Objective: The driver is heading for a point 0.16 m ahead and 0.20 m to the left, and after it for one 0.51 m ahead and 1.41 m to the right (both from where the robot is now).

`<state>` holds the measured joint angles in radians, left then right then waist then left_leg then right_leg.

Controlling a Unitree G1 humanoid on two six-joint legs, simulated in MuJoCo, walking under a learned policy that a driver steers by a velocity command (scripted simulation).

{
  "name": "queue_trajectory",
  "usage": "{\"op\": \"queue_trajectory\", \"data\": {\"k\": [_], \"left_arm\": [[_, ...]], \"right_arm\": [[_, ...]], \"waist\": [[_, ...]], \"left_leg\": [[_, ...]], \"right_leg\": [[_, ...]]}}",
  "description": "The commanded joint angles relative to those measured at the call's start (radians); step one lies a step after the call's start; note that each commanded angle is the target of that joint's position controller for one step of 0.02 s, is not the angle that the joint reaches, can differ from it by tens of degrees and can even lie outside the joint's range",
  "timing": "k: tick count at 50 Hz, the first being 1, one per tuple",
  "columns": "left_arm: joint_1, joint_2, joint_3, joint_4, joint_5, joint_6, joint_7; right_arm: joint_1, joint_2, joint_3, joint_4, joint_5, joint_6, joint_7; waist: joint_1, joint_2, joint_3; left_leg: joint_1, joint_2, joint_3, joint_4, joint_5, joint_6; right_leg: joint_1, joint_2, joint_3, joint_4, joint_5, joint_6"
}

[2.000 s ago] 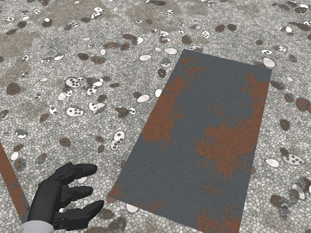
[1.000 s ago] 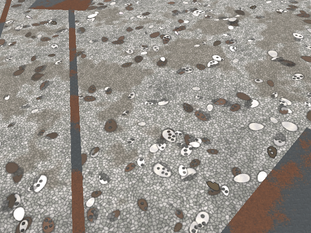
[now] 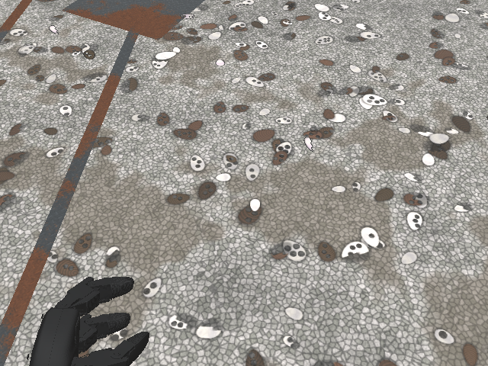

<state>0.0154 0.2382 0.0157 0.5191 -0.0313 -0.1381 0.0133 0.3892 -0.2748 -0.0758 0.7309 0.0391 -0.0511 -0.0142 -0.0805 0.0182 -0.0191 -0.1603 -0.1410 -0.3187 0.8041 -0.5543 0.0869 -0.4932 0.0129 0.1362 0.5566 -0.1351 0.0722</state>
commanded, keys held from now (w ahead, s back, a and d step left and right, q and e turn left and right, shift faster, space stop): w+q+shift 0.08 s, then e+shift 0.92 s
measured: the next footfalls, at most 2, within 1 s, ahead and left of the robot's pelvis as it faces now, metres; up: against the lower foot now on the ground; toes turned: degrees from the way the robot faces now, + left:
left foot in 0.36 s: +0.44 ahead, +0.11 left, +0.00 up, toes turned +2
right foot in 0.74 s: +0.42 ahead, -0.17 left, +0.00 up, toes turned -18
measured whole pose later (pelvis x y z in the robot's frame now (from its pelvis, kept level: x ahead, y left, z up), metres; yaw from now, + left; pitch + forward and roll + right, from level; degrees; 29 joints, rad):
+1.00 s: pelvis +0.37 -0.06 +0.03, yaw -28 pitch +3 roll +4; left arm 0.22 0.32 0.07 0.54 -0.01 0.04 0.04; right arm 0.04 -0.31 -0.09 0.75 0.00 0.00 -0.02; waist 0.01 0.00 0.05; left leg -0.57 -0.05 -0.12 0.93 -0.31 -0.06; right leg -0.39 0.08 0.16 0.51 -0.16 -0.06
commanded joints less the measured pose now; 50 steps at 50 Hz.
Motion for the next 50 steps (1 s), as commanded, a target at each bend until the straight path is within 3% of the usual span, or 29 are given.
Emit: {"op": "queue_trajectory", "data": {"k": [1,2,4,5,7,8,10,11,13,15,17,18,19,20,21,22,23,26,29,33,35,36,37,38,39,40,42,45,50], "left_arm": [[0.438,0.289,0.111,0.041,0.033,-0.005,-0.018],[0.375,0.187,0.096,0.021,0.028,0.004,-0.011],[0.362,0.147,0.083,0.066,0.04,0.021,-0.008],[0.342,0.122,0.071,0.096,0.053,0.021,-0.011],[0.331,0.039,0.04,0.153,0.045,0.016,-0.027],[0.332,0.04,0.037,0.178,0.035,0.015,-0.029],[0.285,0.126,0.056,0.192,0.021,0.021,-0.022],[0.267,0.175,0.07,0.193,0.013,0.026,-0.018],[0.33,0.244,0.091,0.218,-0.004,0.03,-0.012],[0.355,0.24,0.089,0.24,-0.009,0.034,-0.006],[0.351,0.231,0.086,0.235,-0.011,0.04,-0.003],[0.338,0.202,0.078,0.201,0.001,0.042,-0.002],[0.459,0.079,0.04,0.189,0.025,0.049,-0.001],[0.585,0.139,0.042,0.22,0.015,0.062,-0.001],[0.542,0.196,0.06,0.21,-0.003,0.079,0.001],[0.471,0.197,0.065,0.192,-0.004,0.096,0.012],[0.444,0.184,0.069,0.189,0.002,0.118,0.022],[0.448,0.104,0.063,0.164,0.005,0.183,0.035],[0.381,0.1,0.064,0.131,0.02,0.188,0.02],[0.302,0.141,0.08,0.093,0.015,0.203,-0.02],[0.299,0.161,0.096,0.08,0.021,0.21,-0.025],[0.313,0.181,0.11,0.083,0.03,0.21,-0.019],[0.349,0.24,0.131,0.086,0.04,0.204,-0.008],[0.32,0.375,0.153,0.033,0.039,0.192,0.006],[0.325,0.376,0.145,0.008,0.067,0.159,-0.011],[0.309,0.354,0.141,0.01,0.065,0.137,-0.02],[0.202,0.285,0.121,-0.011,0.023,0.138,-0.005],[0.152,0.248,0.105,-0.049,0.032,0.16,0.026],[0.171,0.265,0.117,-0.062,0.02,0.174,0.041]], "right_arm": [[0.073,0.033,0.047,-0.146,0.042,-0.024,0.01],[-0.04,-0.041,0.03,-0.137,0.034,-0.013,0.002],[-0.207,-0.063,0.019,-0.175,-0.023,-0.006,0.013],[-0.239,-0.044,0.018,-0.198,-0.026,-0.007,0.023],[-0.243,-0.002,0.029,-0.211,-0.008,-0.005,0.029],[-0.24,0.012,0.036,-0.218,-0.012,-0.007,0.031],[-0.282,0.01,0.048,-0.233,-0.04,-0.027,0.044],[-0.309,0.01,0.054,-0.23,-0.052,-0.042,0.054],[-0.363,-0.013,0.048,-0.227,-0.048,-0.059,0.07],[-0.36,-0.076,0.024,-0.218,-0.048,-0.059,0.065],[-0.261,-0.124,-0.002,-0.185,-0.073,-0.06,0.044],[-0.16,-0.171,-0.015,-0.174,-0.093,-0.057,0.026],[-0.092,-0.217,-0.015,-0.179,-0.125,-0.037,0.009],[-0.086,-0.162,0.005,-0.19,-0.108,-0.015,0.017],[-0.135,-0.138,0.004,-0.192,-0.076,0.003,0.022],[-0.181,-0.104,0.009,-0.176,-0.049,0.011,0.02],[-0.228,-0.072,0.017,-0.166,-0.041,0.016,0.016],[-0.374,-0.082,0.003,-0.154,-0.064,0.02,0.011],[-0.426,-0.115,-0.016,-0.133,-0.059,0.009,-0.002],[-0.415,-0.142,-0.033,-0.095,-0.028,0.016,-0.006],[-0.408,-0.142,-0.038,-0.074,-0.01,0.025,-0.002],[-0.383,-0.119,-0.035,-0.058,-0.005,0.031,0.0],[-0.331,-0.086,-0.03,-0.037,-0.021,0.046,0.005],[-0.302,-0.072,-0.023,-0.076,-0.061,0.061,0.003],[-0.379,-0.102,-0.028,-0.107,-0.068,0.059,-0.006],[-0.412,-0.124,-0.034,-0.113,-0.045,0.056,-0.014],[-0.376,-0.144,-0.046,-0.08,-0.049,0.051,-0.029],[-0.35,-0.123,-0.043,-0.053,-0.053,0.042,-0.019],[-0.377,-0.091,-0.025,-0.042,-0.037,0.037,-0.007]], "waist": [[0.159,-0.476,-0.337],[0.196,-0.29,-0.162],[0.204,-0.032,-0.004],[0.169,-0.048,0.056],[0.118,-0.099,0.084],[0.092,-0.099,0.086],[0.063,-0.083,0.092],[0.071,-0.085,0.074],[0.1,-0.111,0.021],[0.076,-0.123,-0.002],[0.003,-0.127,-0.067],[-0.042,-0.093,-0.159],[-0.005,0.187,-0.345],[0.007,0.228,-0.534],[0.016,0.17,-0.469],[0.031,0.114,-0.344],[0.056,0.087,-0.243],[0.147,0.141,-0.087],[0.154,0.109,-0.1],[0.138,0.116,-0.099],[0.152,0.078,-0.085],[0.153,0.029,-0.071],[0.152,-0.147,-0.015],[0.093,-0.456,0.042],[0.147,-0.352,-0.07],[0.146,-0.248,-0.068],[0.087,-0.144,-0.056],[0.062,-0.142,-0.116],[0.085,-0.14,-0.119]], "left_leg": [[-0.796,0.095,0.131,0.673,0.033,-0.008],[-0.866,0.142,0.165,0.746,0.149,-0.018],[-0.802,0.203,0.209,0.682,0.251,-0.015],[-0.741,0.22,0.194,0.623,0.275,-0.019],[-0.652,0.209,0.187,0.523,0.22,-0.036],[-0.638,0.194,0.192,0.442,0.192,-0.047],[-0.576,0.19,0.268,0.166,0.266,-0.066],[-0.467,0.172,0.306,0.017,0.371,-0.071],[-0.252,0.113,0.315,-0.153,0.576,-0.079],[-0.164,0.102,0.277,-0.265,0.646,-0.051],[0.041,0.099,0.289,-0.366,0.793,-0.007],[0.266,0.225,0.206,-0.31,1.053,0.031],[0.545,0.58,-0.061,-0.201,1.583,0.174],[0.572,0.661,-0.166,-0.182,1.605,0.243],[0.493,0.61,-0.094,-0.233,1.393,0.254],[0.383,0.545,-0.015,-0.286,1.207,0.228],[0.256,0.503,0.042,-0.34,1.072,0.206],[-0.114,0.468,0.205,-0.5,0.808,0.167],[-0.175,0.461,0.322,-0.517,0.738,0.137],[-0.123,0.487,0.395,-0.484,0.583,0.088],[-0.123,0.475,0.434,-0.399,0.473,0.029],[-0.151,0.438,0.462,-0.307,0.367,-0.018],[-0.257,0.354,0.528,-0.09,0.21,-0.088],[-0.542,0.189,0.528,0.262,-0.131,-0.182],[-0.603,0.13,0.298,0.429,-0.132,-0.165],[-0.622,0.138,0.248,0.448,-0.037,-0.129],[-0.61,0.171,0.211,0.367,0.134,-0.107],[-0.492,0.127,0.215,0.296,0.238,-0.128],[-0.45,0.075,0.176,0.043,0.256,-0.16]], "right_leg": [[0.98,-0.484,0.937,-0.274,-0.807,-0.297],[0.86,-0.424,0.786,-0.286,-0.782,-0.266],[0.635,-0.315,0.407,-0.267,-0.358,-0.207],[0.52,-0.269,0.311,-0.276,-0.192,-0.21],[0.41,-0.216,0.179,-0.278,0.143,-0.218],[0.388,-0.217,0.152,-0.272,0.32,-0.23],[0.336,-0.205,0.085,-0.292,0.541,-0.249],[0.286,-0.172,0.042,-0.3,0.556,-0.24],[0.25,-0.173,0.041,-0.318,0.501,-0.229],[0.323,-0.182,0.06,-0.261,0.513,-0.194],[0.313,-0.12,0.034,-0.074,0.597,-0.129],[0.172,-0.06,0.026,0.14,0.395,-0.085],[-0.081,0.048,-0.046,0.56,-0.437,-0.02],[-0.103,0.017,0.047,0.755,-0.626,-0.011],[-0.168,-0.028,0.014,0.82,-0.568,0.007],[-0.236,-0.06,-0.042,0.791,-0.493,0.02],[-0.239,-0.085,-0.062,0.774,-0.438,0.037],[-0.067,-0.12,-0.107,0.651,-0.354,0.055],[0.059,-0.142,-0.12,0.433,-0.16,0.009],[0.144,-0.12,-0.162,0.25,-0.063,-0.048],[0.217,-0.082,-0.2,0.131,-0.036,-0.093],[0.268,-0.055,-0.193,0.078,-0.018,-0.127],[0.329,-0.102,-0.063,-0.042,0.198,-0.183],[0.389,-0.314,0.355,-0.169,0.394,-0.341],[0.378,-0.361,0.487,-0.239,0.249,-0.436],[0.373,-0.327,0.431,-0.265,0.104,-0.397],[0.345,-0.255,0.332,-0.235,0.001,-0.294],[0.299,-0.182,0.257,-0.197,0.114,-0.261],[0.338,-0.149,0.335,-0.179,0.059,-0.266]]}}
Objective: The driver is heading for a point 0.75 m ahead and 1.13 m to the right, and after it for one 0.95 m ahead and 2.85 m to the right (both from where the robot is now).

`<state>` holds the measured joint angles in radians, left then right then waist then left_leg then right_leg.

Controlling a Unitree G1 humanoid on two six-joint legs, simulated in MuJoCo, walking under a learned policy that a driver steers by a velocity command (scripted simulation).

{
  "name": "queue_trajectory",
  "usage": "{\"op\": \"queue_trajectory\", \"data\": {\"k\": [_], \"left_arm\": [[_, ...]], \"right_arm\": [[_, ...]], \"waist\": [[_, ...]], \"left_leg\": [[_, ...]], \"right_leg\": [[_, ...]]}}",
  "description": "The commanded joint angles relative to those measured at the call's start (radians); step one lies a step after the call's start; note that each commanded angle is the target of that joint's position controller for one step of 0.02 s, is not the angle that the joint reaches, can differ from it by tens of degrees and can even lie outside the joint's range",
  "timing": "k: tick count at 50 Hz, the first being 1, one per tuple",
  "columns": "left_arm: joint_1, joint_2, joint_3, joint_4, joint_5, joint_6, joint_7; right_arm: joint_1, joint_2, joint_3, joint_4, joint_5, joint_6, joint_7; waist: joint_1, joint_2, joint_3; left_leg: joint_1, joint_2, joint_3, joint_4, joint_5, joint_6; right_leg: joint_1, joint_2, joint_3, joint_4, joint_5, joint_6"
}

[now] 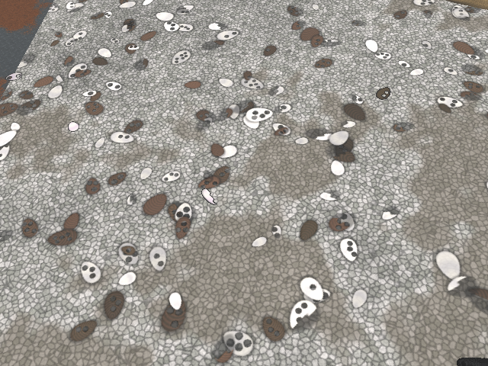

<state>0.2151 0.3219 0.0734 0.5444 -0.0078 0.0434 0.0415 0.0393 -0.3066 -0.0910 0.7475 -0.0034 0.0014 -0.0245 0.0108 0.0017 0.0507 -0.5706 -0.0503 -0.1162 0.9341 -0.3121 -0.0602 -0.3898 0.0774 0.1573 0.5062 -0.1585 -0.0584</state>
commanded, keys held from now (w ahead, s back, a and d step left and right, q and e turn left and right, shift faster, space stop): e+shift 1.00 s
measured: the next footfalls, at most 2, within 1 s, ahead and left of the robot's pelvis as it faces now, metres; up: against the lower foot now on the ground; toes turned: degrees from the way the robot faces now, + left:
left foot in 0.20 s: +0.12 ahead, +0.13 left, +0.00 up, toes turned -21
right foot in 0.66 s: -0.01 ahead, -0.12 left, +0.00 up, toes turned -43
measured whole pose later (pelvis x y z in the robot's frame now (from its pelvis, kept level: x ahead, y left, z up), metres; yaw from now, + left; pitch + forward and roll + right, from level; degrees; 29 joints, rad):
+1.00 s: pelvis +0.03 -0.02 +0.00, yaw -58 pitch +3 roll +2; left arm 0.18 0.35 0.09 0.54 -0.02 0.05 0.04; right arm 0.04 -0.32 -0.08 0.70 0.00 0.00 -0.01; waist 0.01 0.01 0.06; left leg -0.51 -0.06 -0.14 0.78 -0.30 -0.08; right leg -0.34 0.11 0.24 0.54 -0.23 -0.03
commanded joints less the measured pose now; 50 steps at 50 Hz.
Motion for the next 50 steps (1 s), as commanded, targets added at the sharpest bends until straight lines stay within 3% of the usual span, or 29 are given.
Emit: {"op": "queue_trajectory", "data": {"k": [1,6,9,10,11,12,13,14,15,16,19,22,25,27,30,31,32,33,34,35,36,37,38,41,45,50], "left_arm": [[-0.033,0.182,0.06,-0.092,-0.003,-0.004,0.012],[-0.045,0.183,0.066,-0.103,-0.006,0.009,-0.002],[-0.088,0.177,0.065,-0.114,-0.019,0.015,-0.009],[-0.076,0.149,0.057,-0.113,-0.023,0.017,-0.012],[-0.001,0.087,0.04,-0.107,-0.021,0.018,-0.017],[0.0,0.137,0.055,-0.124,-0.023,0.005,-0.02],[0.009,0.215,0.077,-0.104,-0.011,-0.002,-0.025],[0.016,0.228,0.085,-0.077,-0.014,0.001,-0.027],[0.03,0.203,0.081,-0.057,-0.012,0.01,-0.024],[0.04,0.176,0.072,-0.055,-0.012,0.016,-0.027],[-0.026,0.123,0.047,-0.086,-0.028,0.015,-0.033],[-0.071,0.102,0.035,-0.107,-0.022,0.012,-0.035],[-0.071,0.081,0.026,-0.108,-0.014,0.012,-0.044],[-0.055,0.086,0.029,-0.097,-0.015,0.018,-0.049],[-0.039,0.098,0.043,-0.092,-0.018,0.039,-0.059],[-0.008,0.1,0.051,-0.082,-0.019,0.044,-0.061],[0.053,0.119,0.067,-0.058,-0.016,0.045,-0.053],[0.146,0.214,0.104,-0.036,-0.015,0.04,-0.037],[0.135,0.351,0.123,-0.063,-0.015,0.028,-0.024],[0.117,0.3,0.108,-0.089,0.027,-0.011,-0.044],[0.1,0.261,0.094,-0.072,0.027,-0.035,-0.051],[0.057,0.232,0.086,-0.059,0.003,-0.043,-0.042],[0.005,0.198,0.072,-0.065,-0.017,-0.037,-0.033],[-0.069,0.185,0.059,-0.09,0.0,-0.024,-0.008],[-0.049,0.2,0.064,-0.077,-0.01,-0.017,0.003],[-0.066,0.205,0.068,-0.082,-0.011,-0.004,-0.003]], "right_arm": [[-0.027,-0.063,-0.011,-0.055,0.008,-0.017,0.006],[-0.017,-0.086,-0.018,-0.051,0.013,-0.032,0.022],[0.054,-0.109,-0.032,-0.033,0.016,-0.041,0.029],[0.086,-0.137,-0.043,-0.024,0.012,-0.039,0.027],[0.066,-0.202,-0.052,-0.04,-0.005,-0.026,0.018],[0.054,-0.205,-0.052,-0.045,-0.039,-0.023,0.017],[-0.001,-0.15,-0.038,-0.076,-0.037,-0.027,0.01],[-0.043,-0.104,-0.026,-0.092,-0.024,-0.022,-0.003],[-0.057,-0.088,-0.019,-0.102,-0.013,-0.014,-0.015],[-0.054,-0.087,-0.014,-0.103,-0.005,-0.009,-0.024],[0.019,-0.109,-0.013,-0.093,-0.018,0.004,-0.033],[0.071,-0.141,-0.023,-0.084,-0.022,0.013,-0.025],[0.054,-0.173,-0.036,-0.086,-0.017,0.017,-0.007],[0.035,-0.186,-0.043,-0.086,-0.007,0.014,0.006],[0.037,-0.19,-0.051,-0.076,0.023,0.001,0.027],[0.028,-0.182,-0.051,-0.073,0.035,0.0,0.031],[0.049,-0.15,-0.045,-0.058,0.043,-0.001,0.035],[0.089,-0.108,-0.035,-0.053,0.024,-0.004,0.04],[0.062,-0.043,-0.008,-0.126,-0.032,-0.008,0.041],[-0.025,-0.086,-0.016,-0.149,-0.032,-0.012,0.027],[-0.077,-0.119,-0.024,-0.158,-0.004,-0.014,0.019],[-0.068,-0.114,-0.025,-0.152,0.002,-0.017,0.009],[-0.042,-0.128,-0.029,-0.136,-0.007,-0.014,0.0],[0.014,-0.116,-0.027,-0.109,-0.014,-0.015,0.004],[-0.012,-0.081,-0.01,-0.111,-0.004,-0.014,0.009],[-0.024,-0.095,-0.012,-0.117,0.004,-0.023,0.021]], "waist": [[-0.004,-0.134,-0.182],[0.009,-0.176,-0.163],[-0.031,-0.175,-0.159],[-0.035,-0.119,-0.174],[0.019,0.105,-0.201],[0.029,0.282,-0.146],[0.035,0.216,-0.116],[0.036,0.159,-0.094],[0.034,0.123,-0.086],[0.022,0.115,-0.071],[-0.031,0.125,-0.063],[-0.07,0.144,-0.093],[-0.065,0.151,-0.111],[-0.051,0.158,-0.113],[-0.026,0.165,-0.121],[0.003,0.153,-0.13],[0.034,0.105,-0.147],[0.063,-0.084,-0.154],[0.001,-0.408,-0.154],[0.076,-0.275,-0.283],[0.07,-0.184,-0.235],[0.033,-0.138,-0.176],[0.004,-0.107,-0.148],[-0.038,-0.122,-0.17],[-0.02,-0.128,-0.167],[-0.004,-0.177,-0.155]], "left_leg": [[-0.02,-0.021,-0.032,-0.121,0.014,-0.014],[0.101,-0.036,-0.048,-0.28,-0.008,0.003],[0.28,-0.019,-0.027,-0.504,0.09,0.03],[0.408,0.064,-0.058,-0.591,0.176,0.06],[0.538,0.279,-0.256,-0.62,0.192,0.162],[0.464,0.407,-0.444,-0.674,0.259,0.292],[0.43,0.425,-0.396,-0.666,0.256,0.314],[0.407,0.356,-0.273,-0.651,0.204,0.274],[0.414,0.3,-0.19,-0.637,0.173,0.24],[0.417,0.289,-0.138,-0.636,0.21,0.24],[0.483,0.282,-0.016,-0.653,0.311,0.264],[0.569,0.327,0.034,-0.653,0.368,0.288],[0.54,0.345,0.126,-0.647,0.402,0.275],[0.502,0.353,0.184,-0.631,0.42,0.255],[0.514,0.388,0.22,-0.563,0.438,0.212],[0.502,0.384,0.248,-0.504,0.422,0.179],[0.442,0.35,0.293,-0.389,0.368,0.126],[0.227,0.262,0.351,-0.142,0.165,0.046],[-0.145,0.113,0.323,0.165,-0.37,-0.04],[-0.197,0.077,0.097,0.31,-0.374,-0.034],[-0.205,0.091,0.055,0.329,-0.284,-0.005],[-0.213,0.104,0.036,0.283,-0.186,0.015],[-0.193,0.115,0.025,0.238,-0.121,0.017],[-0.065,0.059,0.031,0.162,0.002,-0.005],[-0.021,0.0,0.007,-0.046,0.024,-0.027],[0.072,-0.034,-0.025,-0.208,0.009,-0.015]], "right_leg": [[0.222,-0.208,0.334,-0.129,0.056,-0.135],[0.196,-0.179,0.436,-0.113,0.054,-0.13],[0.14,-0.124,0.459,-0.071,0.028,-0.091],[0.064,-0.072,0.414,0.0,-0.112,-0.052],[-0.085,0.039,0.247,0.195,-0.405,0.003],[-0.217,0.094,0.087,0.429,-0.465,0.054],[-0.244,0.011,0.063,0.572,-0.395,0.087],[-0.24,-0.018,0.039,0.622,-0.319,0.101],[-0.253,-0.029,0.018,0.683,-0.261,0.114],[-0.282,-0.042,-0.006,0.744,-0.228,0.127],[-0.333,-0.107,-0.104,0.689,-0.179,0.155],[-0.329,-0.161,-0.132,0.577,-0.189,0.178],[-0.215,-0.18,-0.173,0.435,-0.179,0.164],[-0.119,-0.167,-0.214,0.34,-0.167,0.143],[-0.021,-0.15,-0.242,0.186,-0.159,0.091],[0.049,-0.132,-0.254,0.089,-0.112,0.063],[0.173,-0.102,-0.244,-0.012,-0.028,0.025],[0.391,-0.169,-0.073,-0.097,0.288,-0.045],[0.547,-0.395,0.322,-0.051,0.686,-0.209],[0.487,-0.462,0.427,-0.115,0.527,-0.32],[0.451,-0.41,0.348,-0.148,0.385,-0.278],[0.401,-0.353,0.291,-0.155,0.27,-0.219],[0.353,-0.323,0.251,-0.151,0.233,-0.182],[0.245,-0.253,0.197,-0.136,0.297,-0.159],[0.234,-0.215,0.256,-0.107,0.229,-0.148],[0.196,-0.19,0.379,-0.07,0.18,-0.133]]}}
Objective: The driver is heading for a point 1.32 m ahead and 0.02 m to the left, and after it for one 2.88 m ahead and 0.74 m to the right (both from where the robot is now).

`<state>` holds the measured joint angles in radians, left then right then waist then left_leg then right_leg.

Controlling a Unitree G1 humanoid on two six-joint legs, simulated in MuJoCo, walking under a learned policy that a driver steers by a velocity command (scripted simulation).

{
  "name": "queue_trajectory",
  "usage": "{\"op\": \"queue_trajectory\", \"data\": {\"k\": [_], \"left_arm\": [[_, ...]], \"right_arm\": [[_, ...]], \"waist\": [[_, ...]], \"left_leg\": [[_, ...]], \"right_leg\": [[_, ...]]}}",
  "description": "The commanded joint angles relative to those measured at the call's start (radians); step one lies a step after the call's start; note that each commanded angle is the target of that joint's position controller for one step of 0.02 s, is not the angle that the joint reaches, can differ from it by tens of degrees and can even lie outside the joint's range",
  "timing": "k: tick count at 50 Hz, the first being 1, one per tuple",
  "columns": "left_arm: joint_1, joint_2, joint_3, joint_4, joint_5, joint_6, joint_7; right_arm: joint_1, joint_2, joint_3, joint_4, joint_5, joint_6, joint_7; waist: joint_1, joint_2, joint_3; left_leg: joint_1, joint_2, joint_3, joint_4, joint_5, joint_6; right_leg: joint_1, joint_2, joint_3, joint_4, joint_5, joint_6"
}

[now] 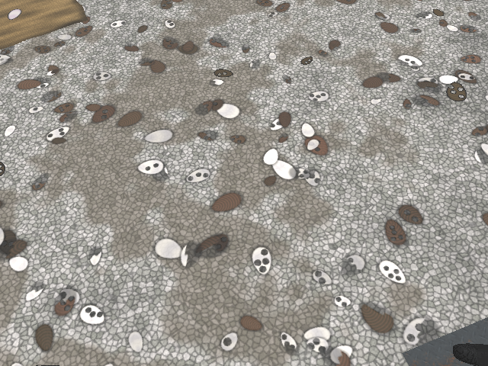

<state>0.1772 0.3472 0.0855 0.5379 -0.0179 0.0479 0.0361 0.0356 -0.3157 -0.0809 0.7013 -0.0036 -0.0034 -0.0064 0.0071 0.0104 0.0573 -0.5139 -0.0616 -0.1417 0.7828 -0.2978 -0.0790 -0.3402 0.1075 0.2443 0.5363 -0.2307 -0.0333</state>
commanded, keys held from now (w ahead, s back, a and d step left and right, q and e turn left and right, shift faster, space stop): e+shift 0.18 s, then shift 0.04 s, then q+shift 0.60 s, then w+q+shift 0.10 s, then w+shift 0.02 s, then w+e+shift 0.06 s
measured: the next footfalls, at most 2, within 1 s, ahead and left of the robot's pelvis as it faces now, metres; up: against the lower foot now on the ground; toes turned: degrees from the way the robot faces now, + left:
left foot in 0.10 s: +0.11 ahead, +0.13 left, +0.00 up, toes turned -15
right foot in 0.46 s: +0.02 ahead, -0.12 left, +0.00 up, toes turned -8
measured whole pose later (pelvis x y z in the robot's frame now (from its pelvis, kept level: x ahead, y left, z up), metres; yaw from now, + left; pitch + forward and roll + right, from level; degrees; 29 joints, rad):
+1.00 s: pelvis +0.07 +0.06 +0.01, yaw +13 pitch +3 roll -3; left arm 0.14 0.33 0.09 0.67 0.00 -0.07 -0.02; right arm 0.32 -0.31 -0.06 0.62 0.01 -0.01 -0.01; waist -0.02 -0.02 0.02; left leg -0.24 -0.04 -0.07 0.44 -0.24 0.09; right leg -0.53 -0.02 0.03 0.99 -0.27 0.03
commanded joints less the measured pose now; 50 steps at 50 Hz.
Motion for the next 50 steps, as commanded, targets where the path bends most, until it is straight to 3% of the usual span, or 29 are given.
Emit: {"op": "queue_trajectory", "data": {"k": [1,4,5,6,7,8,9,12,15,17,19,21,22,23,24,25,26,28,33,37,39,40,41,42,43,44,46,48,50], "left_arm": [[-0.033,0.177,0.055,-0.077,-0.002,-0.007,0.0],[-0.078,0.162,0.05,-0.089,-0.011,-0.001,-0.004],[-0.07,0.135,0.042,-0.09,-0.014,0.0,-0.004],[0.037,0.053,0.02,-0.07,0.0,0.003,-0.009],[0.036,0.112,0.036,-0.097,-0.007,-0.007,-0.009],[0.047,0.193,0.059,-0.077,-0.001,-0.013,-0.01],[0.036,0.212,0.069,-0.055,-0.009,-0.009,-0.012],[0.017,0.117,0.039,-0.037,0.002,0.001,-0.011],[-0.028,0.032,0.0,-0.045,0.014,-0.015,-0.006],[-0.014,-0.027,-0.028,-0.024,0.032,-0.022,-0.01],[-0.01,0.006,-0.015,0.002,0.025,-0.026,-0.011],[0.033,0.048,0.003,0.029,0.015,-0.028,-0.009],[0.049,0.084,0.013,0.03,0.012,-0.03,-0.004],[0.096,0.131,0.025,0.028,0.02,-0.025,0.007],[0.07,0.21,0.047,0.044,0.045,-0.013,0.013],[0.038,0.151,0.039,0.027,0.057,-0.013,0.01],[0.022,0.096,0.022,0.014,0.062,-0.02,0.01],[-0.057,0.054,0.01,0.014,0.036,-0.037,0.013],[-0.078,0.072,0.026,0.036,0.029,-0.042,0.014],[-0.066,0.122,0.049,0.054,0.003,-0.05,-0.01],[-0.069,0.105,0.048,0.068,-0.017,-0.06,-0.022],[-0.01,0.075,0.043,0.089,-0.006,-0.067,-0.03],[-0.046,-0.001,0.015,0.025,0.051,-0.072,-0.031],[-0.118,0.028,0.015,0.002,0.047,-0.08,-0.027],[-0.152,0.062,0.022,-0.005,0.011,-0.092,-0.034],[-0.175,0.081,0.028,-0.009,-0.005,-0.105,-0.04],[-0.181,0.102,0.039,0.006,0.009,-0.124,-0.042],[-0.117,0.079,0.032,0.051,0.016,-0.143,-0.057],[-0.091,0.044,0.016,0.086,0.018,-0.146,-0.062]], "right_arm": [[-0.016,-0.091,-0.025,-0.071,0.005,-0.023,0.005],[0.052,-0.111,-0.039,-0.056,0.009,-0.035,0.012],[0.084,-0.135,-0.049,-0.047,0.004,-0.035,0.009],[0.069,-0.188,-0.057,-0.062,-0.008,-0.025,0.002],[0.073,-0.198,-0.055,-0.061,-0.04,-0.02,0.002],[0.041,-0.153,-0.046,-0.083,-0.036,-0.023,-0.004],[0.003,-0.104,-0.033,-0.095,-0.026,-0.019,-0.016],[0.028,-0.089,-0.017,-0.087,-0.007,-0.001,-0.038],[0.098,-0.095,-0.011,-0.056,-0.011,0.005,-0.025],[0.059,-0.067,0.006,-0.05,-0.002,0.003,-0.004],[0.095,-0.121,-0.009,-0.038,0.021,0.01,0.01],[0.122,-0.175,-0.023,-0.035,0.045,0.014,0.011],[0.138,-0.169,-0.021,-0.036,0.051,0.007,0.01],[0.132,-0.126,-0.008,-0.05,0.036,-0.005,0.014],[0.126,-0.057,0.01,-0.079,0.037,-0.018,0.018],[0.127,-0.096,0.001,-0.069,0.038,-0.019,0.015],[0.132,-0.138,-0.021,-0.062,0.042,-0.01,0.013],[0.188,-0.116,-0.031,-0.042,0.038,0.029,0.003],[0.12,-0.044,-0.004,-0.113,0.034,0.058,0.028],[0.136,-0.082,-0.018,-0.153,0.034,0.073,0.048],[0.215,-0.102,-0.038,-0.139,0.032,0.082,0.04],[0.293,-0.171,-0.068,-0.126,0.027,0.079,0.021],[0.319,-0.334,-0.103,-0.152,0.024,0.067,0.001],[0.378,-0.293,-0.085,-0.156,-0.003,0.029,0.019],[0.374,-0.244,-0.07,-0.14,0.014,0.001,0.026],[0.348,-0.205,-0.058,-0.133,0.039,-0.013,0.022],[0.26,-0.182,-0.037,-0.151,0.04,-0.014,0.004],[0.234,-0.157,-0.022,-0.163,0.014,-0.022,-0.016],[0.265,-0.14,-0.01,-0.144,0.007,-0.038,-0.021]], "waist": [[0.001,-0.196,-0.163],[-0.036,-0.208,-0.169],[-0.042,-0.159,-0.182],[0.022,0.08,-0.233],[0.037,0.276,-0.156],[0.036,0.219,-0.125],[0.031,0.158,-0.094],[-0.001,0.083,-0.076],[-0.035,0.105,-0.12],[-0.012,0.143,-0.147],[-0.026,0.195,-0.115],[-0.001,0.18,-0.108],[0.001,0.158,-0.128],[0.012,0.065,-0.178],[-0.02,-0.218,-0.157],[0.013,-0.262,-0.161],[0.025,-0.229,-0.138],[-0.02,-0.187,-0.1],[0.008,-0.169,-0.091],[0.005,-0.171,-0.118],[-0.045,-0.129,-0.133],[-0.071,0.012,-0.164],[-0.053,0.362,-0.161],[-0.122,0.263,-0.319],[-0.118,0.169,-0.247],[-0.1,0.115,-0.162],[-0.052,0.094,-0.064],[-0.03,0.116,-0.077],[-0.041,0.117,-0.087]], "left_leg": [[0.039,-0.024,-0.004,-0.092,-0.012,0.01],[0.21,-0.01,0.013,-0.314,0.082,0.038],[0.333,0.061,-0.01,-0.408,0.191,0.064],[0.478,0.29,-0.208,-0.437,0.294,0.15],[0.425,0.426,-0.44,-0.496,0.337,0.301],[0.391,0.458,-0.418,-0.496,0.288,0.342],[0.36,0.391,-0.285,-0.488,0.217,0.31],[0.34,0.292,-0.118,-0.481,0.277,0.291],[0.404,0.268,-0.069,-0.46,0.403,0.316],[0.362,0.234,-0.027,-0.45,0.386,0.292],[0.341,0.223,-0.061,-0.428,0.395,0.29],[0.313,0.225,-0.112,-0.387,0.437,0.27],[0.259,0.215,-0.136,-0.37,0.386,0.228],[0.156,0.181,-0.109,-0.289,0.242,0.168],[-0.002,0.062,0.058,-0.156,-0.016,0.096],[-0.027,0.055,0.133,0.014,-0.243,0.055],[-0.075,0.071,0.123,0.205,-0.311,0.031],[-0.122,0.106,0.104,0.335,-0.254,-0.003],[-0.052,0.143,0.172,0.149,-0.092,-0.02],[0.086,0.112,0.24,-0.043,-0.054,0.038],[0.249,0.062,0.263,-0.208,0.076,0.089],[0.438,0.073,0.161,-0.305,0.313,0.146],[0.639,0.348,-0.303,-0.337,0.786,0.325],[0.655,0.434,-0.516,-0.438,0.38,0.482],[0.635,0.406,-0.495,-0.512,-0.096,0.452],[0.575,0.371,-0.489,-0.56,-0.427,0.4],[0.438,0.315,-0.428,-0.596,-0.455,0.345],[0.429,0.274,-0.302,-0.603,-0.313,0.319],[0.434,0.247,-0.195,-0.605,-0.199,0.296]], "right_leg": [[0.15,-0.215,0.316,-0.089,0.267,-0.154],[0.11,-0.166,0.353,-0.038,0.247,-0.116],[0.044,-0.12,0.316,0.026,0.106,-0.077],[-0.068,0.001,0.152,0.25,-0.303,-0.02],[-0.265,0.061,0.006,0.444,-0.438,0.032],[-0.296,-0.034,-0.019,0.591,-0.374,0.067],[-0.301,-0.069,-0.048,0.642,-0.291,0.084],[-0.287,-0.083,-0.12,0.727,-0.197,0.118],[-0.213,-0.072,-0.128,0.532,-0.248,0.125],[-0.041,-0.109,-0.162,0.263,-0.264,0.124],[0.049,-0.073,-0.217,0.063,-0.177,0.133],[0.167,-0.038,-0.234,-0.175,0.015,0.096],[0.262,-0.081,-0.186,-0.209,0.07,0.06],[0.394,-0.213,-0.107,-0.163,0.223,0.014],[0.374,-0.365,0.018,-0.142,0.338,-0.102],[0.327,-0.455,0.071,-0.168,0.401,-0.198],[0.31,-0.477,0.068,-0.18,0.478,-0.229],[0.289,-0.423,-0.051,-0.171,0.501,-0.185],[0.268,-0.39,-0.218,-0.166,0.463,-0.158],[0.26,-0.437,-0.263,-0.1,0.471,-0.133],[0.188,-0.406,-0.339,0.042,0.401,-0.062],[0.056,-0.33,-0.406,0.243,0.27,0.014],[-0.318,-0.152,-0.419,0.588,-0.406,0.127],[-0.396,-0.089,-0.173,0.738,-0.491,0.115],[-0.461,-0.127,-0.126,0.734,-0.406,0.077],[-0.491,-0.154,-0.123,0.662,-0.313,0.041],[-0.423,-0.163,-0.126,0.522,-0.175,0.032],[-0.367,-0.155,-0.176,0.452,-0.02,0.053],[-0.339,-0.16,-0.211,0.362,0.107,0.077]]}}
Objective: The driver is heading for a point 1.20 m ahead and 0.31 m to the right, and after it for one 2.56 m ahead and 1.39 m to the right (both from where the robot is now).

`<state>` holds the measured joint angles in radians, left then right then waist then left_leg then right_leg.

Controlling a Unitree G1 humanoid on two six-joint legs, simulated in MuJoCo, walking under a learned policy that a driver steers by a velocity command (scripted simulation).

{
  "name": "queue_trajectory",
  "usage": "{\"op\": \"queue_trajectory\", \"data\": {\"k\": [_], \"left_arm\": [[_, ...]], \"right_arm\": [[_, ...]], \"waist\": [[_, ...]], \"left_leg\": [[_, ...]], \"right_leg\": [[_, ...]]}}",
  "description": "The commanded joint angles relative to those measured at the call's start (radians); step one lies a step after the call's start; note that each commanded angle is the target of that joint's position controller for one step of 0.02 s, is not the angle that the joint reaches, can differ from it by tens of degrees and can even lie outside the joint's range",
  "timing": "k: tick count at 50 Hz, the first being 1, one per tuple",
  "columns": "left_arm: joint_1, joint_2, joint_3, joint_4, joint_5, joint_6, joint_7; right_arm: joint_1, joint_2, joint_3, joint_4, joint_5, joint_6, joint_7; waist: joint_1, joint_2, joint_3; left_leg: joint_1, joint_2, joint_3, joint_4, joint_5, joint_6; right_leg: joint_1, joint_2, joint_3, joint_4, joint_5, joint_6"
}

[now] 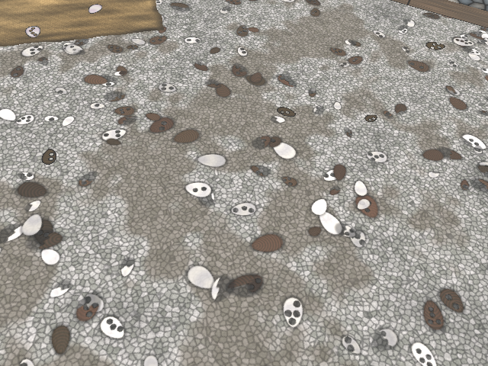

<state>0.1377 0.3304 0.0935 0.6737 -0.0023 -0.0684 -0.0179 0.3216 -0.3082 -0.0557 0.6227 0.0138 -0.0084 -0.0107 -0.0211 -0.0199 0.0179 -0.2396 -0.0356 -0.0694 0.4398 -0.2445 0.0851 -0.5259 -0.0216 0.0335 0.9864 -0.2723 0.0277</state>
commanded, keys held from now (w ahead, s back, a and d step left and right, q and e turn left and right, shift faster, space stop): w+e+shift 0.62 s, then w+q+shift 0.38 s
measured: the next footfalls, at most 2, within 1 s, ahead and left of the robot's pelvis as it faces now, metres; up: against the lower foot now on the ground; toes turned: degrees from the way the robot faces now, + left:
right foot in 0.42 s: +0.41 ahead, -0.22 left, +0.00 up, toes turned -15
left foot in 0.90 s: +0.91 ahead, -0.26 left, +0.00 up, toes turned -23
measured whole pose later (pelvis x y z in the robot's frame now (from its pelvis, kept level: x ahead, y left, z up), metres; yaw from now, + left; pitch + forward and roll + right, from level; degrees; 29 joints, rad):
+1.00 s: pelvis +0.76 -0.25 -0.04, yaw -19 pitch +0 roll +1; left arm 0.29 0.29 0.01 0.78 0.00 -0.10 -0.01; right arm 0.25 -0.32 -0.05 0.66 0.01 -0.10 0.04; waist -0.02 -0.02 0.07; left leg -0.46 -0.15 0.04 0.61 -0.14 0.13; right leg -0.16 0.07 0.09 1.28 -0.35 -0.06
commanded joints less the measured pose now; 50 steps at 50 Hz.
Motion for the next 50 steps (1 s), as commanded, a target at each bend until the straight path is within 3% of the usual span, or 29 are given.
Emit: {"op": "queue_trajectory", "data": {"k": [1,4,8,16,18,19,20,21,22,23,24,25,26,27,28,30,31,34,36,39,41,42,44,45,46,47,48,49,50], "left_arm": [[-0.064,0.047,-0.001,-0.049,-0.001,-0.027,-0.007],[-0.101,0.05,-0.013,-0.062,-0.018,-0.018,-0.005],[-0.12,0.063,-0.019,-0.082,-0.035,-0.018,-0.016],[-0.157,0.01,-0.059,-0.112,-0.041,-0.028,-0.075],[-0.125,0.038,-0.051,-0.116,-0.038,-0.023,-0.073],[-0.065,0.071,-0.036,-0.113,-0.04,-0.016,-0.066],[0.095,0.118,-0.01,-0.086,-0.048,-0.009,-0.058],[0.341,0.192,0.03,-0.028,-0.056,0.001,-0.046],[0.469,0.272,0.054,0.015,-0.064,0.017,-0.024],[0.425,0.309,0.053,-0.016,-0.051,0.004,-0.025],[0.434,0.201,0.029,-0.032,-0.037,-0.01,-0.026],[0.417,0.189,0.025,-0.024,-0.019,-0.018,-0.024],[0.349,0.183,0.022,-0.034,-0.014,-0.023,-0.023],[0.277,0.154,0.011,-0.051,-0.005,-0.027,-0.022],[0.222,0.126,0.0,-0.068,0.004,-0.026,-0.017],[0.185,0.093,-0.01,-0.069,-0.014,-0.023,-0.006],[0.187,0.087,-0.013,-0.062,-0.023,-0.023,0.001],[0.195,0.062,-0.03,-0.019,-0.017,-0.025,0.028],[0.272,0.086,-0.026,0.017,-0.023,-0.037,0.024],[0.318,0.112,-0.023,0.068,-0.026,-0.042,0.018],[0.31,0.131,-0.022,0.091,-0.008,-0.028,0.024],[0.296,0.141,-0.022,0.094,0.009,-0.021,0.027],[0.254,0.169,-0.015,0.087,0.063,0.004,0.033],[0.165,0.183,-0.014,0.064,0.067,0.016,0.037],[0.197,0.104,-0.036,0.033,0.084,0.009,0.04],[0.361,-0.013,-0.075,0.025,0.008,-0.027,0.013],[0.253,0.093,-0.069,0.004,-0.023,-0.063,0.0],[0.113,0.121,-0.066,-0.039,-0.035,-0.084,-0.009],[0.019,0.098,-0.075,-0.067,-0.009,-0.098,-0.006]], "right_arm": [[-0.004,-0.152,-0.034,-0.056,-0.008,-0.039,-0.015],[0.036,-0.172,-0.032,-0.034,-0.01,-0.058,-0.006],[0.07,-0.178,-0.032,0.003,-0.019,-0.075,0.0],[0.05,-0.169,-0.031,0.065,-0.022,-0.069,0.007],[0.03,-0.206,-0.039,0.066,-0.026,-0.059,0.001],[0.027,-0.233,-0.045,0.067,-0.028,-0.051,-0.005],[0.012,-0.249,-0.047,0.064,-0.034,-0.039,-0.013],[-0.003,-0.233,-0.039,0.049,-0.032,-0.039,-0.02],[0.043,-0.11,-0.001,0.024,-0.05,-0.063,-0.016],[0.094,-0.015,0.04,-0.033,-0.016,-0.114,0.004],[-0.06,-0.147,0.018,-0.058,0.014,-0.152,0.012],[-0.142,-0.147,0.018,-0.093,0.038,-0.17,0.014],[-0.16,-0.124,0.029,-0.094,0.018,-0.18,0.008],[-0.146,-0.113,0.026,-0.087,-0.009,-0.177,0.004],[-0.108,-0.111,0.023,-0.074,-0.014,-0.161,0.008],[-0.094,-0.115,0.019,-0.056,-0.025,-0.133,0.011],[-0.118,-0.109,0.021,-0.063,-0.033,-0.124,0.011],[-0.242,-0.045,0.048,-0.089,-0.046,-0.127,0.026],[-0.332,-0.012,0.058,-0.099,-0.028,-0.137,0.035],[-0.412,-0.055,0.04,-0.119,0.014,-0.139,0.041],[-0.393,-0.069,0.03,-0.118,0.024,-0.139,0.054],[-0.343,-0.097,0.016,-0.111,0.027,-0.137,0.06],[-0.111,-0.169,-0.025,-0.065,0.041,-0.117,0.055],[0.129,-0.191,-0.037,-0.011,0.041,-0.099,0.047],[0.284,-0.241,-0.045,0.035,0.028,-0.08,0.041],[0.277,-0.236,-0.047,0.056,0.015,-0.095,0.054],[0.241,-0.133,-0.036,0.031,-0.002,-0.09,0.042],[0.184,-0.122,-0.032,0.015,-0.017,-0.091,0.039],[0.145,-0.136,-0.035,0.015,-0.02,-0.095,0.05]], "waist": [[-0.026,0.159,-0.031],[-0.057,0.175,0.025],[-0.078,0.133,0.097],[-0.076,0.07,0.162],[-0.038,0.106,0.106],[0.006,0.148,0.038],[0.1,0.175,-0.063],[0.228,0.131,-0.188],[0.214,-0.095,-0.243],[0.106,-0.319,-0.385],[0.192,-0.141,-0.364],[0.172,-0.075,-0.217],[0.114,0.069,-0.134],[0.06,0.081,-0.085],[0.013,0.03,-0.051],[-0.014,0.003,0.027],[-0.015,0.011,0.066],[0.041,-0.034,0.119],[0.115,-0.041,0.111],[0.149,-0.055,0.138],[0.117,-0.076,0.113],[0.08,-0.08,0.064],[-0.056,-0.141,-0.107],[-0.188,-0.098,-0.192],[-0.184,0.154,-0.303],[-0.051,0.503,-0.4],[-0.111,0.284,-0.338],[-0.106,0.134,-0.209],[-0.076,-0.046,-0.104]], "left_leg": [[0.15,0.217,-0.234,-0.269,-0.24,0.124],[0.151,0.254,-0.203,-0.311,-0.251,0.121],[0.26,0.325,-0.145,-0.354,-0.203,0.119],[0.339,0.314,0.155,-0.37,0.142,0.053],[0.341,0.295,0.225,-0.257,0.657,0.034],[0.368,0.294,0.245,-0.132,0.999,0.025],[0.342,0.286,0.264,0.09,1.234,0.014],[0.16,0.256,0.266,0.395,1.213,-0.016],[-0.201,0.153,0.229,0.778,0.462,-0.07],[-0.505,-0.052,0.039,1.107,-0.257,-0.1],[-0.591,0.009,-0.104,1.092,-0.163,-0.052],[-0.62,0.04,-0.085,1.037,-0.118,-0.036],[-0.565,0.083,-0.08,0.939,-0.076,-0.034],[-0.498,0.111,-0.089,0.857,-0.047,-0.039],[-0.445,0.124,-0.098,0.824,-0.03,-0.051],[-0.43,0.137,-0.075,0.721,-0.031,-0.087],[-0.415,0.135,-0.049,0.65,-0.01,-0.106],[-0.316,0.116,0.066,0.341,0.342,-0.146],[-0.196,0.088,0.106,0.189,0.549,-0.131],[-0.297,0.082,0.091,0.037,0.55,-0.08],[-0.339,0.054,0.104,0.021,0.464,-0.035],[-0.314,0.014,0.13,0.042,0.391,-0.016],[-0.12,-0.055,0.174,0.151,0.24,0.025],[0.124,-0.029,0.153,0.143,0.266,0.045],[0.492,0.074,-0.055,0.243,0.081,0.116],[0.75,0.302,-0.743,-0.035,-0.366,0.328],[0.717,0.294,-0.867,-0.179,-0.516,0.271],[0.573,0.282,-0.752,-0.183,-0.41,0.231],[0.4,0.237,-0.684,-0.212,-0.276,0.22]], "right_leg": [[-0.149,-0.036,-0.009,-0.13,0.188,0.027],[-0.195,-0.053,-0.015,-0.197,0.248,0.034],[-0.36,-0.064,0.029,-0.199,0.273,0.015],[-0.321,-0.073,-0.063,-0.283,0.299,-0.067],[-0.156,0.003,-0.15,-0.294,0.21,-0.114],[-0.057,0.059,-0.191,-0.261,0.137,-0.139],[0.134,0.115,-0.221,-0.232,0.079,-0.168],[0.497,0.142,-0.178,-0.271,0.093,-0.213],[0.828,0.004,0.127,-0.321,-0.109,-0.275],[1.001,-0.231,0.809,-0.595,-0.537,-0.466],[0.993,-0.231,0.887,-0.718,-0.607,-0.389],[0.862,-0.221,0.797,-0.741,-0.483,-0.354],[0.687,-0.19,0.7,-0.735,-0.336,-0.335],[0.544,-0.149,0.606,-0.731,-0.221,-0.338],[0.444,-0.105,0.55,-0.749,-0.177,-0.351],[0.329,-0.068,0.467,-0.794,-0.104,-0.365],[0.257,-0.049,0.418,-0.81,-0.051,-0.358],[0.13,0.033,0.184,-0.816,0.162,-0.289],[0.117,0.001,0.164,-0.874,0.112,-0.267],[0.376,-0.074,0.144,-0.886,0.198,-0.24],[0.552,-0.128,0.096,-0.82,0.497,-0.212],[0.64,-0.142,0.072,-0.751,0.763,-0.193],[0.729,-0.151,0.038,-0.453,1.271,-0.166],[0.61,-0.138,-0.009,-0.156,1.335,-0.139],[0.272,-0.042,-0.018,0.28,0.751,-0.101],[-0.131,0.155,0.079,0.579,-0.176,-0.025],[-0.208,0.098,0.15,0.558,-0.111,-0.074],[-0.221,0.049,0.16,0.484,-0.062,-0.099],[-0.187,0.033,0.143,0.387,-0.053,-0.115]]}}
Velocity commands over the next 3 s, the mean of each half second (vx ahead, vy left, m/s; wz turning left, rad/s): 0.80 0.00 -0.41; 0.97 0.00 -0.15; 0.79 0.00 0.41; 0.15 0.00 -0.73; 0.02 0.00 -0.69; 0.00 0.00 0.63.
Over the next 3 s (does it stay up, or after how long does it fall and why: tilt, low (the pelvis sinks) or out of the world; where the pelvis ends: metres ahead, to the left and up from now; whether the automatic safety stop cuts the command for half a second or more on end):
stays up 1.35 -0.42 0.00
